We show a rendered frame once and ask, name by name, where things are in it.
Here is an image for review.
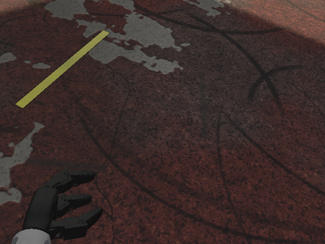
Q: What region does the left robot hand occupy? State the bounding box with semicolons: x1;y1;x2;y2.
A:
22;169;103;240

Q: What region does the robot left forearm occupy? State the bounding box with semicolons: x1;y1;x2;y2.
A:
11;229;51;244

